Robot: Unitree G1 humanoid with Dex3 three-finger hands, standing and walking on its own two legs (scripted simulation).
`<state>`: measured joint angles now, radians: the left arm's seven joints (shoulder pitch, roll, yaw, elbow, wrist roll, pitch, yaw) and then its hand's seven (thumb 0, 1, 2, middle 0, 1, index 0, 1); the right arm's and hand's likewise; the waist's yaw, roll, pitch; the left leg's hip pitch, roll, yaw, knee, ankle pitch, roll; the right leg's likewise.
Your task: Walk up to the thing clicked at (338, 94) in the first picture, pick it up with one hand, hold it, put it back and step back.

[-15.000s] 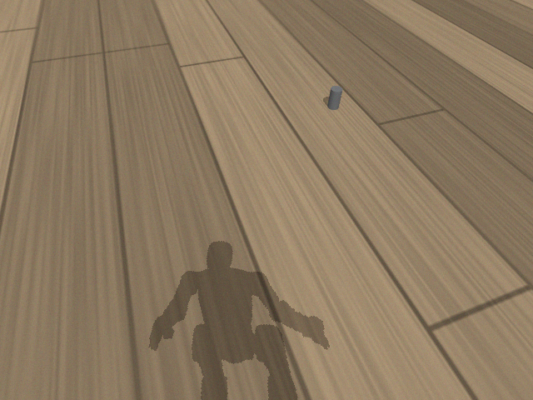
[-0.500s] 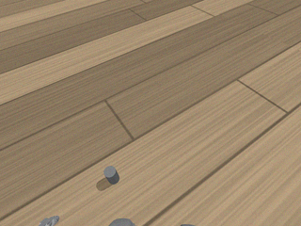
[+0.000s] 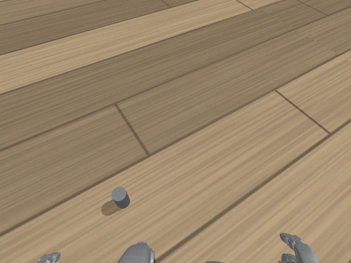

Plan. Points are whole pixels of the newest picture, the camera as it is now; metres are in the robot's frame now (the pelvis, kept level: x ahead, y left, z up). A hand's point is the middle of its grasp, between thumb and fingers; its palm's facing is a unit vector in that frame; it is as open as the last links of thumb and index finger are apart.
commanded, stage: walk up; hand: left
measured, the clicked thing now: (121, 197) +0.46 +0.28 -0.68
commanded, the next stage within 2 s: none
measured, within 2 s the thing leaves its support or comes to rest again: neither
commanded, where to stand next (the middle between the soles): +0.05 -0.02 m, yaw +2 degrees
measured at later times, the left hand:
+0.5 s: hand out of the picture +0.06 +0.28 -0.13, palm faces -0.03 -0.93 -0.36, open 7.4 cm
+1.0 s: hand out of the picture +0.08 +0.27 -0.13, palm faces -0.02 -0.93 -0.37, open 7.4 cm
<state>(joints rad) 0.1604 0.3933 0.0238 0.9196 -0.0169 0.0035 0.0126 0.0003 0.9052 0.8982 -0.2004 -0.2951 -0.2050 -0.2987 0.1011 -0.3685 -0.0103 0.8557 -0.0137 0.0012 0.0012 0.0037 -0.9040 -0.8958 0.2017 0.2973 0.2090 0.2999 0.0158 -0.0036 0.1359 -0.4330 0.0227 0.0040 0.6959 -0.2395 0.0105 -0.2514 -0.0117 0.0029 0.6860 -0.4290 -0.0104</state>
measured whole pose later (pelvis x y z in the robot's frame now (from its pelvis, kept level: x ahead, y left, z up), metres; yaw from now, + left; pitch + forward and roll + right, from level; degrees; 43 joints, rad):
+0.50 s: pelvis -0.01 +0.01 +0.02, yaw +0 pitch -3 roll -1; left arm 0.15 0.38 0.00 1.06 0.01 -0.02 0.00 0.00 0.90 0.90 -0.20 -0.30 -0.20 -0.30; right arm 0.13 -0.35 -0.01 1.07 -0.02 0.02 0.04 0.01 -0.91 -0.90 0.20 0.30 0.21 0.30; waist -0.01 0.00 0.07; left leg -0.31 0.01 0.00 0.47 -0.13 0.01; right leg -0.15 -0.03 0.00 0.46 -0.28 0.03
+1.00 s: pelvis +0.01 +0.01 +0.03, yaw +1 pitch -2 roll -1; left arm 0.12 0.36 0.00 1.12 0.01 -0.02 0.00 0.00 0.90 0.90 -0.20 -0.30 -0.21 -0.30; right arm 0.06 -0.35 -0.02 1.10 0.00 0.01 0.03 0.00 -0.91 -0.90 0.20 0.30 0.21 0.30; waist 0.00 0.02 0.05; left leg -0.25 0.02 0.00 0.41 -0.12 0.00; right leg -0.08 -0.03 -0.01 0.37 -0.25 0.04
